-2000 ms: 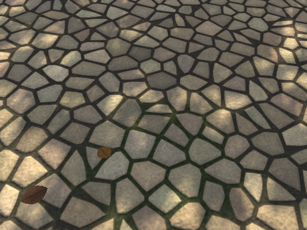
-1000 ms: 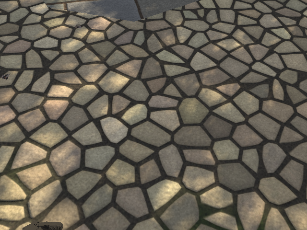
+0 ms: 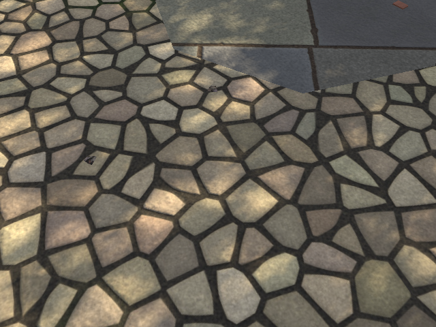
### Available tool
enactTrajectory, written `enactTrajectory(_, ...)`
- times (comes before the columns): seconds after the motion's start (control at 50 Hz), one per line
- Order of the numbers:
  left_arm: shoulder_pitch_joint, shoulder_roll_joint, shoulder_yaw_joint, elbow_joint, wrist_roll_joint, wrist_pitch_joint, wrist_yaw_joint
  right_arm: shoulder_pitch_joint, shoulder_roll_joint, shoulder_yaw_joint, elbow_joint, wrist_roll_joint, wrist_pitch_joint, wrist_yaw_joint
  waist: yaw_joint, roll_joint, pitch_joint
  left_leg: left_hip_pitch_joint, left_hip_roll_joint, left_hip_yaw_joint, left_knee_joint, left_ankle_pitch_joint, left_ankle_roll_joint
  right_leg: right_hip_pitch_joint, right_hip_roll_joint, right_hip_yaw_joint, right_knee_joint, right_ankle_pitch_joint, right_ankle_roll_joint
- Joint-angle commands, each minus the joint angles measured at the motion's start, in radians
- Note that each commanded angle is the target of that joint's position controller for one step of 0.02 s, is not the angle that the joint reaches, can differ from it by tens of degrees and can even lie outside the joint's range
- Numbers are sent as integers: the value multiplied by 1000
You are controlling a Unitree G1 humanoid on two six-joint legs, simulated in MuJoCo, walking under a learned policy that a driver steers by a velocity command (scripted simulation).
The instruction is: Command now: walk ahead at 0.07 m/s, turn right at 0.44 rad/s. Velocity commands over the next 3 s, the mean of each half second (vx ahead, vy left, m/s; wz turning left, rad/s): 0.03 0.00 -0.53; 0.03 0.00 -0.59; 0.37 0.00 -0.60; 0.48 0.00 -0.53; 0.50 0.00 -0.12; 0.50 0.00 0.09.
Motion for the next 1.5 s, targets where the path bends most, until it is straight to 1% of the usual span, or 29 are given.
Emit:
enactTrajectory(0.02,8,90,28,-79,1,7,-14,-56,-167,-44,-54,12,3,-9,6,131,-108,36,321,-164,-148,102,195,100,-18,-4,-44,-10,-24)
enactTrajectory(0.08,16,88,35,-95,1,9,-31,-66,-188,-53,-37,35,18,-8,24,130,-112,85,323,-139,-55,144,149,162,12,-51,-201,7,-61)
enactTrajectory(0.12,70,121,53,-83,9,4,-28,-10,-156,-49,-3,45,26,-7,39,67,-119,44,250,-72,105,56,49,295,49,-33,-399,202,-117)
enactTrajectory(0.14,100,235,82,-93,8,-1,-9,18,-111,-38,-8,12,25,-2,13,-181,-123,-125,134,29,372,-150,-50,420,-129,225,-477,581,-195)
enactTrajectory(0.16,93,298,88,-117,30,-14,-8,-70,-99,-30,-68,-8,26,-10,39,-320,-112,-392,-29,-37,607,-525,-121,473,-310,517,-514,706,-404)
enactTrajectory(0.18,112,249,76,-118,41,-39,-18,-126,-136,-41,-71,1,27,-13,81,-164,-169,-412,-19,-191,753,-541,-111,466,-289,492,-524,667,-436)
enactTrajectory(0.2,78,229,70,-118,35,-59,-18,-122,-135,-45,-67,22,30,-14,51,-124,-163,-427,-3,-228,780,-457,-93,465,-237,406,-515,629,-387)
enactTrajectory(0.24,-13,177,57,-134,-4,-65,-6,-90,-152,-54,-38,14,35,-30,12,-74,-150,-430,20,-253,731,-325,-91,451,-176,331,-503,566,-304)
enactTrajectory(0.38,0,189,60,-147,-3,-42,24,-102,-104,-42,-31,26,24,-23,18,-94,-177,-315,-29,-263,490,-198,-131,444,-116,333,-492,510,-294)
enactTrajectory(0.5,-35,196,64,-162,-1,-26,14,-91,-123,-44,-25,33,11,-4,28,-135,-146,-168,-57,-273,299,-212,-121,351,-92,441,-484,391,-291)
enactTrajectory(0.58,-85,180,56,-178,-18,-11,19,7,-135,-52,5,34,-11,14,-30,-128,-156,18,-55,-251,-18,-20,-81,317,-29,479,-406,368,-225)
enactTrajectory(0.6,-62,147,46,-182,-14,-10,21,34,-182,-64,11,23,-10,11,-21,-58,-173,136,58,-330,-61,61,-40,228,23,433,-325,207,-174)
enactTrajectory(0.62,-3,90,32,-191,-6,-15,18,0,-266,-77,-2,5,1,0,46,218,-166,220,268,-556,-73,265,76,49,180,250,-121,-156,-108)
enactTrajectory(0.64,-2,164,55,-193,-3,-24,17,-4,-241,-71,-13,-25,0,5,23,283,-145,153,394,-699,-97,341,227,-46,201,183,101,-354,-60)
enactTrajectory(0.66,23,228,78,-170,-4,-25,15,-48,-192,-54,-33,-19,-4,3,36,192,-123,123,376,-625,-92,313,236,-48,151,192,243,-297,-38)
enactTrajectory(0.72,37,177,76,-140,-8,0,16,-103,-136,-34,-41,20,3,-13,36,163,-69,127,240,-413,-74,219,153,-99,124,154,350,-138,13)
enactTrajectory(0.88,-67,101,36,-223,-10,-3,-11,-26,-216,-55,-26,14,31,-20,-42,198,-114,222,272,-259,-79,327,186,13,44,17,7,-93,35)
enactTrajectory(0.96,-49,113,37,-229,-16,3,-30,-8,-247,-66,-17,42,24,4,-42,201,-91,129,290,-246,-138,-119,161,143,51,-51,-162,-75,-30)
enactTrajectory(1.0,28,110,42,-197,-17,-3,-40,-35,-239,-64,-14,59,15,12,14,181,-77,49,280,-210,-96,-240,121,283,71,-88,-327,8,-84)
enactTrajectory(1.02,109,121,52,-157,-20,-8,-38,-27,-203,-54,-5,59,11,15,43,145,-91,-28,249,-165,-12,-281,89,413,100,-100,-376,10,-111)
enactTrajectory(1.04,234,158,73,-113,-28,-14,-30,-26,-136,-35,-4,44,6,23,86,19,-121,-163,189,-77,217,-322,32,588,58,7,-433,-21,-159)
enactTrajectory(1.06,308,290,98,-123,-22,-28,-17,-85,-54,-8,-71,3,-4,30,92,-281,-116,-508,40,-10,636,-504,-63,719,-219,506,-530,-106,-310)
enactTrajectory(1.08,285,273,84,-155,0,-71,-36,-173,-115,-23,-114,29,-30,29,122,-198,-101,-637,-12,-215,754,-500,-53,627,-300,757,-660,-253,-436)
enactTrajectory(1.1,225,210,64,-159,4,-97,-39,-178,-170,-39,-119,58,-46,37,86,-150,-20,-668,40,-251,760,-395,-29,590,-282,681,-696,-312,-409)
enactTrajectory(1.12,185,164,48,-162,-4,-111,-36,-143,-197,-48,-96,56,-59,42,57,-128,22,-645,66,-250,722,-280,-17,559,-231,579,-696,-277,-363)
enactTrajectory(1.18,156,147,33,-174,2,-112,-12,-119,-182,-50,-61,16,-79,42,28,-92,10,-544,63,-237,585,-60,-45,524,-135,407,-701,13,-301)
enactTrajectory(1.36,282,172,48,-118,-16,-108,15,-293,-102,-14,-127,33,-88,65,88,-86,38,-384,-19,-223,175,197,-96,423,-81,305,-663,211,-262)
enactTrajectory(1.46,265,181,58,-104,-18,-91,22,-223,-154,-31,-127,36,-107,69,40,-131,14,-232,-31,-229,108,110,-48,468,-120,372,-564,375,-226)
enactTrajectory(1.5,230,152,46,-119,-7,-85,16,-19,-213,-63,-85,33,-110,51,-68,-133,-129,72,-37,-200,71,102,7,427,-36,322,-318,621,-177)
